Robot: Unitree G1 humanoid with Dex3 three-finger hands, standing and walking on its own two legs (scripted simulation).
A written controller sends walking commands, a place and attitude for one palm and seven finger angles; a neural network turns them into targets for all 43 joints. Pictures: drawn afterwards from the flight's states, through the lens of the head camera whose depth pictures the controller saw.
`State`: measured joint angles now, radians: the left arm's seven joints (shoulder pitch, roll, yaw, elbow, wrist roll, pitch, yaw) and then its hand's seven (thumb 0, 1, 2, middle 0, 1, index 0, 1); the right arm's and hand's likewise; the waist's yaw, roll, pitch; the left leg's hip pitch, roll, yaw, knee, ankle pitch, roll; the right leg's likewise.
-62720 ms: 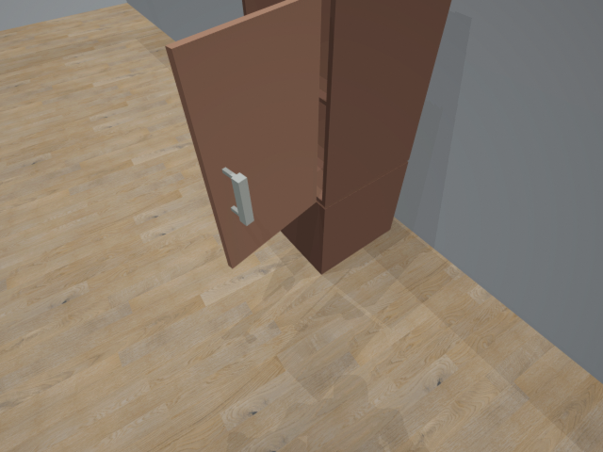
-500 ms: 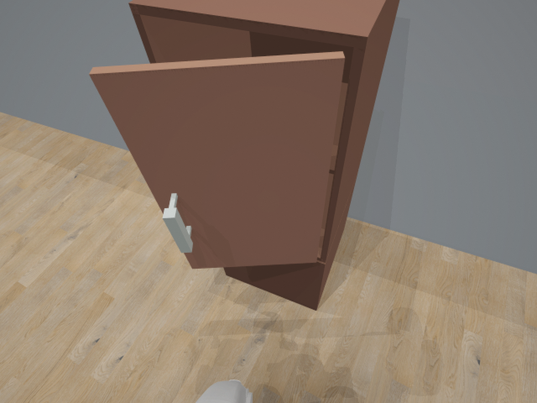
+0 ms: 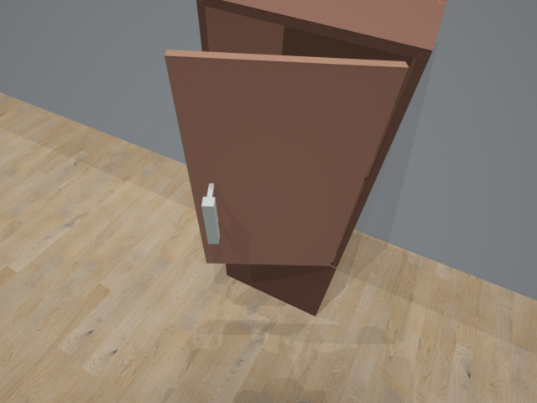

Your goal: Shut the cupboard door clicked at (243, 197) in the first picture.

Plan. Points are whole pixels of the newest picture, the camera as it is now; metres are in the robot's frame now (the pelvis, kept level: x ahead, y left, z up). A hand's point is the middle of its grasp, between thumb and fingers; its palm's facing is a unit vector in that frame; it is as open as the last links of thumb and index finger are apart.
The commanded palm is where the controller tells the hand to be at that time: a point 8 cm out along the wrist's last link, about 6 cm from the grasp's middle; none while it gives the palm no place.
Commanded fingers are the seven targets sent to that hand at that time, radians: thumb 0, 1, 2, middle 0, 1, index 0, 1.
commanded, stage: come to a stop and stand still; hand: left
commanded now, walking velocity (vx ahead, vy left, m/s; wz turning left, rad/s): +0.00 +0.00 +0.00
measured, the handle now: (212, 214) +0.48 +0.16 -0.08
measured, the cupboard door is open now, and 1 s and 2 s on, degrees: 25 25 25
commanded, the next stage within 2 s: look again from close up in 0.52 s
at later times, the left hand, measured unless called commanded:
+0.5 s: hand out of the picture -0.02 +0.16 -0.17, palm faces +0.00 -0.99 -0.16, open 7.3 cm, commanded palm none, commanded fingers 0.00 0.90 0.90 -0.20 -0.30 -0.20 -0.30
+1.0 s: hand out of the picture +0.01 +0.20 -0.17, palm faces +0.00 -0.97 -0.25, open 7.4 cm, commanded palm none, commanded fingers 0.00 0.90 0.90 -0.20 -0.30 -0.20 -0.30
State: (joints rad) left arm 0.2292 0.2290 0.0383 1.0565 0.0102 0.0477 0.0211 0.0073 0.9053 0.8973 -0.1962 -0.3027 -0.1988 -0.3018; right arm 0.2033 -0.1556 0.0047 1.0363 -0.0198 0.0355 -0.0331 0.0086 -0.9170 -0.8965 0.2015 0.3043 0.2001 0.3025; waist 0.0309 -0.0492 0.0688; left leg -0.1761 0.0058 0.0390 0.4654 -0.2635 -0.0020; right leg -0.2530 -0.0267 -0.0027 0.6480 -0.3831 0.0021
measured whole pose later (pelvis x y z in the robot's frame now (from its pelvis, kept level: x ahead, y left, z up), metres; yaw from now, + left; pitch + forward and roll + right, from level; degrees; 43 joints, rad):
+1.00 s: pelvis +0.00 +0.01 +0.00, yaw +0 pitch -1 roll +1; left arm 0.28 0.17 -0.01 1.09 0.01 -0.02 0.03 0.01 0.90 0.90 -0.20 -0.30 -0.20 -0.30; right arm 0.27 -0.18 0.01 1.06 -0.02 -0.02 -0.02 0.02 -0.93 -0.90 0.20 0.30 0.20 0.30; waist 0.00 0.03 0.01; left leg -0.20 -0.01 0.05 0.49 -0.27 0.01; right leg -0.21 -0.03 0.02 0.53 -0.31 0.02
